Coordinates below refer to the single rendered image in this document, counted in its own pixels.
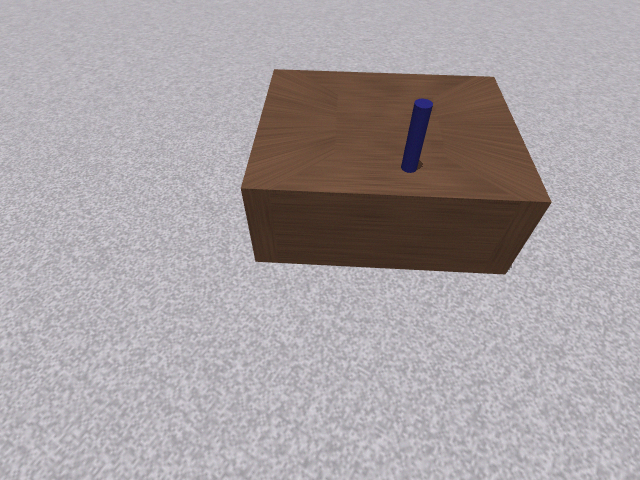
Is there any can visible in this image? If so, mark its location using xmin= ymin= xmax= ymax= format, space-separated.
xmin=401 ymin=99 xmax=433 ymax=173

